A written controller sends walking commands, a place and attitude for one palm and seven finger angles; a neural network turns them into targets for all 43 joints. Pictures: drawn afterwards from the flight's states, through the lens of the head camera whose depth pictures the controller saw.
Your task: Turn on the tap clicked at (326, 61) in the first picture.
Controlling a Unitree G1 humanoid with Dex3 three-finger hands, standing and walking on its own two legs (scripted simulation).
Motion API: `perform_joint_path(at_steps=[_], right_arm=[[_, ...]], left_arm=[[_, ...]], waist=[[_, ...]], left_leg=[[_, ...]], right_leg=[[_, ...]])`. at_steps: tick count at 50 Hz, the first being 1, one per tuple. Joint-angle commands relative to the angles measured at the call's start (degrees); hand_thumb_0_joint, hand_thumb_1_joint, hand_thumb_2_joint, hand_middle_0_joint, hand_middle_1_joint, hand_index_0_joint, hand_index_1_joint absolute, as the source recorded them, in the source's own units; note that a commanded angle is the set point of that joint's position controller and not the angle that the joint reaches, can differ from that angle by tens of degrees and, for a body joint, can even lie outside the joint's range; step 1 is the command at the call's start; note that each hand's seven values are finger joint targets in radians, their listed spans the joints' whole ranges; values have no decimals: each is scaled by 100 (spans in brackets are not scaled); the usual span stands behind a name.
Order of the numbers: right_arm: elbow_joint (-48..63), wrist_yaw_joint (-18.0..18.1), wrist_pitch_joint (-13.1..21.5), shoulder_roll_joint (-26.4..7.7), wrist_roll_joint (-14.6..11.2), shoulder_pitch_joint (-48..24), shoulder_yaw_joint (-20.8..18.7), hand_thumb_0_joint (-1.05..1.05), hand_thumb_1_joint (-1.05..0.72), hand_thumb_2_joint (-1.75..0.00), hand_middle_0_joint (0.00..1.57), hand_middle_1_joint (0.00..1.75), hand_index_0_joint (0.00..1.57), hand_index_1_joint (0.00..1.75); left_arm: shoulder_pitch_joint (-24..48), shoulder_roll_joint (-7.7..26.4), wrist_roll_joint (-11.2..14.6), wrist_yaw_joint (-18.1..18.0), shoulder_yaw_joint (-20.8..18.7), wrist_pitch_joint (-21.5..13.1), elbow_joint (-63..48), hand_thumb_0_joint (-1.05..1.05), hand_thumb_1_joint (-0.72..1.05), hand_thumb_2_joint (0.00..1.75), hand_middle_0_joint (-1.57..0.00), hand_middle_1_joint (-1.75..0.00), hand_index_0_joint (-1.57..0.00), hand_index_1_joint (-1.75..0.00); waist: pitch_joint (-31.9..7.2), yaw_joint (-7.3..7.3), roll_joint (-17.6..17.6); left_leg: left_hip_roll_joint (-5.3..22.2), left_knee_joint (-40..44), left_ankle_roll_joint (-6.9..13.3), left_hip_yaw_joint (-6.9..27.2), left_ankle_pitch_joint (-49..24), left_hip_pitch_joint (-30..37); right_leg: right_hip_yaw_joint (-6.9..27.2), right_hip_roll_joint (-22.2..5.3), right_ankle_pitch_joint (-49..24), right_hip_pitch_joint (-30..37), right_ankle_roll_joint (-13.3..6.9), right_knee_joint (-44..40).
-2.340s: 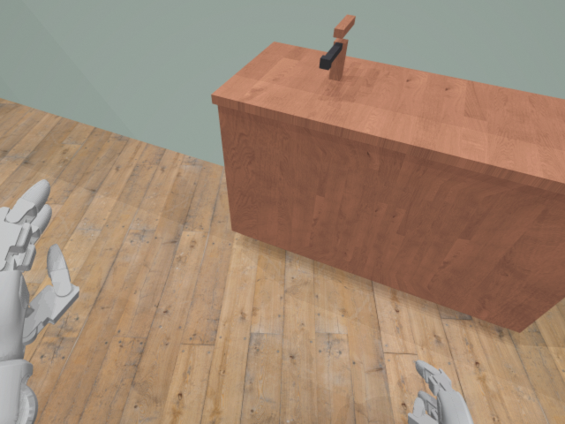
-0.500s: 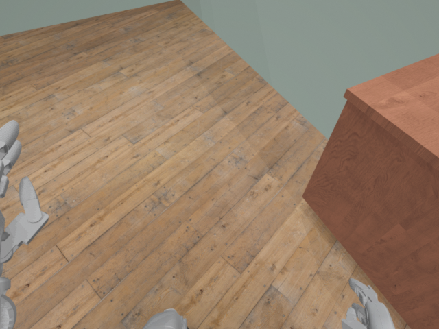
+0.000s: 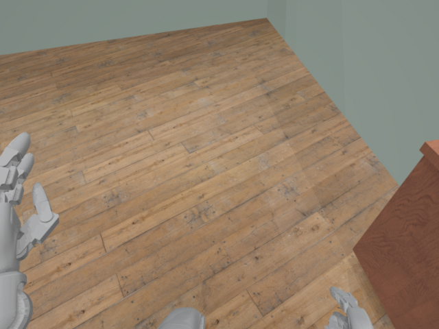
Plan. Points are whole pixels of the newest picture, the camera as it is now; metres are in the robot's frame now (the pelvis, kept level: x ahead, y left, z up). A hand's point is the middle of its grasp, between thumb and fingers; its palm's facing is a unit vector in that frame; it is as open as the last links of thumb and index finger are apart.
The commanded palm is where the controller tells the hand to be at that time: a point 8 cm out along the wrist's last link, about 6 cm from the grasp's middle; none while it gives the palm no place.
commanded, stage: walk to a spot facing it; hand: left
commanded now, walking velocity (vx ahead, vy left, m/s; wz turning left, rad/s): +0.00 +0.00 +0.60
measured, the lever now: out of the picture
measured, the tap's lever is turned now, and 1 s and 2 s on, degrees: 0 0 0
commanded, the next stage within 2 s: none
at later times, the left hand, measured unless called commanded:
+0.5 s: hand (1, 275) +0.14 +0.25 +0.19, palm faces +0.56 -0.68 -0.47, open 7.4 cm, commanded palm +0.08 +0.28 +0.19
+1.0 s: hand out of the picture -0.03 +0.24 +0.19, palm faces +0.83 -0.44 -0.34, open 7.4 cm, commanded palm -0.10 +0.25 +0.19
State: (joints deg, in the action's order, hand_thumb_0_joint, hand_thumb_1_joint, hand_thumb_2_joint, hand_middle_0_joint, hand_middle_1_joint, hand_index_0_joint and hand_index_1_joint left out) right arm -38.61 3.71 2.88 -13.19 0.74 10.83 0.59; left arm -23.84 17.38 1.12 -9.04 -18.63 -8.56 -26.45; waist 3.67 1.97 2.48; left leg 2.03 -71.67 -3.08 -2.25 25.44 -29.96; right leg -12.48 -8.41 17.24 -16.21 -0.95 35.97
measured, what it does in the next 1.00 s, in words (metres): steps to the right, turning left: left foot, then right foot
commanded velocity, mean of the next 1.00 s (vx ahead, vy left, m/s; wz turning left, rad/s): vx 0.04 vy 0.00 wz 0.60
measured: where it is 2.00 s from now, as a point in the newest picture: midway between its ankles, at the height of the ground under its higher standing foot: outside the picture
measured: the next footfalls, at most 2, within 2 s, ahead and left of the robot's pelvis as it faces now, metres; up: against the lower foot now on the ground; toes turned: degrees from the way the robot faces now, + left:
left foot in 0.22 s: +0.05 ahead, +0.14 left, +0.00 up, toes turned +14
right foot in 0.54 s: +0.09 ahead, -0.12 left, +0.00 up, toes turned +13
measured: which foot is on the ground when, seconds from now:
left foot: up 0.00-0.20, down 0.22-0.54, up 0.56-0.92, down 0.94-1.00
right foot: down 0.00-0.22, up 0.24-0.52, down 0.54-0.94, up 0.96-1.00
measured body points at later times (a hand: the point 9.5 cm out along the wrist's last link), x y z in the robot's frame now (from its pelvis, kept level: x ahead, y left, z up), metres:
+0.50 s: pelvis +0.00 -0.03 +0.00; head +0.03 -0.03 +0.45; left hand +0.10 +0.28 +0.22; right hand +0.22 -0.17 -0.09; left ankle +0.01 +0.13 -0.73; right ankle +0.05 -0.13 -0.71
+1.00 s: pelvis -0.07 -0.08 -0.01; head -0.08 -0.06 +0.44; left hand -0.08 +0.26 +0.21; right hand +0.22 -0.20 -0.06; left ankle -0.16 +0.03 -0.73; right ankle +0.03 -0.14 -0.71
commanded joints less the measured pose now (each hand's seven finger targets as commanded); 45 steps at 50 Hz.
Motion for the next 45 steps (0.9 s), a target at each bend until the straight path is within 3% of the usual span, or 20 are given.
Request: perform_joint_path(at_steps=[1,6,9,10,11,12,13,14,16,18,21,25,26,27,28,29,31,33,42,45], right_arm=[[1237,183,242,-336,-10,-640,-240,0,-90,-90,20,30,20,30],[1565,178,177,-261,27,-476,-305,0,-90,-90,20,30,20,30],[1627,172,85,-284,-32,-209,-353,0,-90,-90,20,30,20,30],[1647,179,83,-409,-62,-143,-400,0,-90,-90,20,30,20,30],[1710,136,175,-623,-63,-222,-437,0,-90,-90,20,30,20,30],[1563,27,263,-589,-99,-74,-442,0,-90,-90,20,30,20,30],[1544,-20,350,-572,-99,-150,-480,0,-90,-90,20,30,20,30],[1469,-96,388,-604,-141,-229,-502,0,-90,-90,20,30,20,30],[1425,-186,455,-592,-179,-190,-515,0,-90,-90,20,30,20,30],[1443,-202,518,-559,-164,-179,-445,0,-90,-90,20,30,20,30],[1384,-156,569,-518,-140,-150,-367,0,-90,-90,20,30,20,30],[1272,-82,554,-432,-137,-281,-272,0,-90,-90,20,30,20,30],[1272,-69,525,-370,-166,-299,-251,0,-90,-90,20,30,20,30],[1327,-44,474,-211,-169,-299,-206,0,-90,-90,20,30,20,30],[1352,5,518,-375,-168,-334,-287,0,-90,-90,20,30,20,30],[1217,12,513,-469,-83,-334,-330,0,-90,-90,20,30,20,30],[1122,45,358,-257,-63,-535,-165,0,-90,-90,20,30,20,30],[1138,143,309,-281,-99,-740,-168,0,-90,-90,20,30,20,30],[1388,231,328,-367,68,-417,-283,0,-90,-90,20,30,20,30],[1437,193,252,-391,38,-176,-291,0,-90,-90,20,30,20,30]], left_arm=[[498,1484,29,-161,-841,-436,-1542,0,90,90,-20,-30,-20,-30],[-150,1474,102,-332,-1099,-436,-2056,0,90,90,-20,-30,-20,-30],[-212,1340,170,-332,-1004,-430,-2017,0,90,90,-20,-30,-20,-30],[-120,1410,208,-328,-1027,-480,-2124,0,90,90,-20,-30,-20,-30],[-134,1404,291,-272,-988,-591,-2272,0,90,90,-20,-30,-20,-30],[-256,1382,220,-135,-931,-655,-1821,0,90,90,-20,-30,-20,-30],[-282,1607,81,-62,-1089,-684,-1966,0,90,90,-20,-30,-20,-30],[-183,1501,17,-1,-948,-712,-2077,0,90,90,-20,-30,-20,-30],[-338,1328,74,20,-856,-677,-2323,0,90,90,-20,-30,-20,-30],[-566,1385,155,10,-940,-589,-2486,0,90,90,-20,-30,-20,-30],[-613,1325,254,28,-918,-459,-2217,0,90,90,-20,-30,-20,-30],[-217,1255,244,54,-902,-303,-1503,0,90,90,-20,-30,-20,-30],[18,1278,186,50,-856,-264,-1369,0,90,90,-20,-30,-20,-30],[211,1584,79,-10,-930,-182,-1186,0,90,90,-20,-30,-20,-30],[469,1585,214,-83,-929,-59,-1122,0,90,90,-20,-30,-20,-30],[494,1510,154,-102,-764,-72,-1149,0,90,90,-20,-30,-20,-30],[281,1353,105,-54,-691,-173,-951,0,90,90,-20,-30,-20,-30],[486,1368,93,-45,-638,-244,-988,0,90,90,-20,-30,-20,-30],[-56,1354,70,-283,-906,-426,-1537,0,90,90,-20,-30,-20,-30],[114,1245,132,-280,-803,-446,-1673,0,90,90,-20,-30,-20,-30]], waist=[[-782,-131,-1369],[-1201,52,-1328],[-1475,-281,-799],[-1639,-397,-71],[-1472,-299,1531],[-1204,-210,1749],[-1131,-216,1709],[-1083,-231,1259],[-1145,-232,1368],[-1155,-205,1579],[-1071,-230,1502],[-1003,-89,867],[-996,-51,209],[-874,-107,-1561],[-900,-36,-2028],[-745,-127,-1717],[-596,-159,-1127],[-468,-167,-1170],[-1070,80,-1177],[-1289,-202,-794]], left_leg=[[288,1180,-1,-174,-133,284],[128,3000,54,-613,33,603],[-203,4417,96,-753,-1094,1593],[202,4747,367,-161,-2323,2276],[1610,4922,1152,1885,-5438,2893],[2168,4822,1621,2677,-6928,3164],[2158,4635,1726,2700,-6829,3177],[1984,4506,1683,2355,-6105,3026],[1368,4598,1317,1460,-5011,2429],[1094,4790,1106,1126,-4407,1822],[1153,4957,1134,1363,-3568,1403],[1023,4524,953,1507,-2531,980],[695,3953,705,1194,-1676,731],[-142,2519,247,316,-97,-186],[-420,942,72,350,598,-243],[-235,152,60,602,365,-220],[-74,-440,-94,418,-222,-290],[14,-67,-126,253,-322,-96],[88,3090,190,-326,286,764],[-129,4490,264,-451,-532,1487]], right_leg=[[608,-1373,-2559,610,-384,-1465],[642,-1517,-3496,1263,-519,-957],[318,-1222,-3542,982,-88,337],[163,-850,-2856,349,216,1395],[162,83,374,-1154,642,2553],[679,319,2282,-1962,581,3056],[1049,257,2248,-2336,609,3136],[1181,204,1892,-2362,594,2893],[942,412,1051,-1569,601,2122],[707,612,664,-774,623,1562],[668,773,715,-261,651,1034],[741,827,161,709,622,-718],[1015,419,-357,1005,465,-1552],[2611,-986,-689,1252,-73,-2167],[3472,-1779,-884,629,-488,-2308],[3340,-1798,-865,375,-568,-2231],[1885,-1261,-1119,280,-469,-1966],[1180,-1107,-1075,193,-367,-2034],[1203,-1422,-1133,928,-587,-1743],[829,-1202,-1123,797,-177,-817]])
